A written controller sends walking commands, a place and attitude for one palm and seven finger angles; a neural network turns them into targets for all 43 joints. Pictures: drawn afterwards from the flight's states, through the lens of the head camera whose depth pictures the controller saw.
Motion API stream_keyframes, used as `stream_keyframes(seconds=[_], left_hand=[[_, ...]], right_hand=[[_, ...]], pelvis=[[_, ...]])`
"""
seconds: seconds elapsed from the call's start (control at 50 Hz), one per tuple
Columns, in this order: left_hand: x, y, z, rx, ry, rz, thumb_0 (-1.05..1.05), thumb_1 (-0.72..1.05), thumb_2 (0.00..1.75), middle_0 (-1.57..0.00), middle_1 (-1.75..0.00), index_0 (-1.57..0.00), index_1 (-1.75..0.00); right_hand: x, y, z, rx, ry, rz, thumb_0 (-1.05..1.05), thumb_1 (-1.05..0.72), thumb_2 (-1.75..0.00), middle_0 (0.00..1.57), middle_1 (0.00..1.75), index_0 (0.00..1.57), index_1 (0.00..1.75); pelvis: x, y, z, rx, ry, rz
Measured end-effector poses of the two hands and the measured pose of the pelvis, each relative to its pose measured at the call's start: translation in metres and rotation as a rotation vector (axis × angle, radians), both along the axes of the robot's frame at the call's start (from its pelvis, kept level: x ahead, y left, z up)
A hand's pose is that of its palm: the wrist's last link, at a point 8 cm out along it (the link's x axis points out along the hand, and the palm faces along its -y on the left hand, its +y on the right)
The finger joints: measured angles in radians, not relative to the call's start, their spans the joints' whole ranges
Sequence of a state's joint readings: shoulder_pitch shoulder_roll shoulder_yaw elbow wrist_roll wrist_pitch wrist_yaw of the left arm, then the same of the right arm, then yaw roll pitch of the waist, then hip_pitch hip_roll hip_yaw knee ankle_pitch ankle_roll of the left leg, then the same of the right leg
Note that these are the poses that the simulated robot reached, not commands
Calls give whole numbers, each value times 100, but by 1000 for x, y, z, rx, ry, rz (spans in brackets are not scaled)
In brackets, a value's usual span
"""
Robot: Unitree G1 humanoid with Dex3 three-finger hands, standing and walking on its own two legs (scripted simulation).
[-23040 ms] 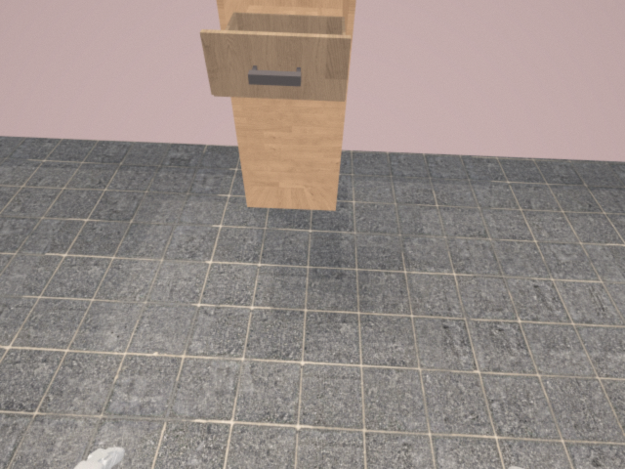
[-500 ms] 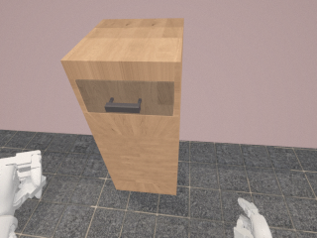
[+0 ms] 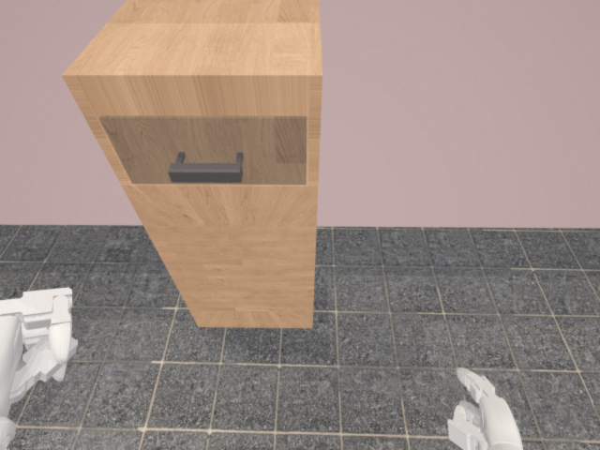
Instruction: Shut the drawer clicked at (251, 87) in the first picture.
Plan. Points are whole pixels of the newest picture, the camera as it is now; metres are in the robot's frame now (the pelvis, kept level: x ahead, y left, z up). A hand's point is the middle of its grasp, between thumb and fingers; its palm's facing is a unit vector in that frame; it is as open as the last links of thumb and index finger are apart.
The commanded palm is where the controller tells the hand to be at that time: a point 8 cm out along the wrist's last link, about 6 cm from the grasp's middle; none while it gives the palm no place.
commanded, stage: step back with the hand held close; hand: left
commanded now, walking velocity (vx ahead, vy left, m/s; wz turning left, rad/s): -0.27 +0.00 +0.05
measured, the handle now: (208, 164) +0.58 +0.21 +0.03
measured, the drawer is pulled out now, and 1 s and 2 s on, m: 0.00 0.00 0.00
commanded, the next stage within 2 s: stop stepping back and stand still in 1.00 s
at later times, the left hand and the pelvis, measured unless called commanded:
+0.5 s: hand out of the picture +0.11 +0.25 +0.15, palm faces +0.38 -0.82 -0.42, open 3.3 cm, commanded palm +0.04 +0.30 +0.17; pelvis -0.08 +0.01 -0.01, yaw +2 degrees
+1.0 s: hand out of the picture +0.01 +0.23 +0.18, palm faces +0.28 -0.82 -0.50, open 3.2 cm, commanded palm -0.04 +0.28 +0.17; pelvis -0.16 +0.00 -0.02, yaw +1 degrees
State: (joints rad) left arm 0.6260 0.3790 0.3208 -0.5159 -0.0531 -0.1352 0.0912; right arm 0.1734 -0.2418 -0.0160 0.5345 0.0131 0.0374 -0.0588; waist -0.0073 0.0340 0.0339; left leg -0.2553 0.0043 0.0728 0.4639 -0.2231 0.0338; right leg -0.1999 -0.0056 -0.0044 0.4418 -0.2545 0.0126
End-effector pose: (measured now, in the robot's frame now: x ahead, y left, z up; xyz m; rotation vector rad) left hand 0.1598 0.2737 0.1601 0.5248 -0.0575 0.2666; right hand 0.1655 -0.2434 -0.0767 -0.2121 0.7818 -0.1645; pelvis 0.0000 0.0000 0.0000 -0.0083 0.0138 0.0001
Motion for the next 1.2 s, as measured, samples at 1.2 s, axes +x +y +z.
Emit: stream_keyframes(seconds=[1.2], left_hand=[[-192, 54, 3, -28, -296, -16, 1, 89, 90, -141, -160, -141, -160]], right_hand=[[-207, 25, 11, -126, -57, -2, 2, -90, -90, 20, 30, 20, 30]], pelvis=[[-196, 34, -14, -63, -37, 0]])
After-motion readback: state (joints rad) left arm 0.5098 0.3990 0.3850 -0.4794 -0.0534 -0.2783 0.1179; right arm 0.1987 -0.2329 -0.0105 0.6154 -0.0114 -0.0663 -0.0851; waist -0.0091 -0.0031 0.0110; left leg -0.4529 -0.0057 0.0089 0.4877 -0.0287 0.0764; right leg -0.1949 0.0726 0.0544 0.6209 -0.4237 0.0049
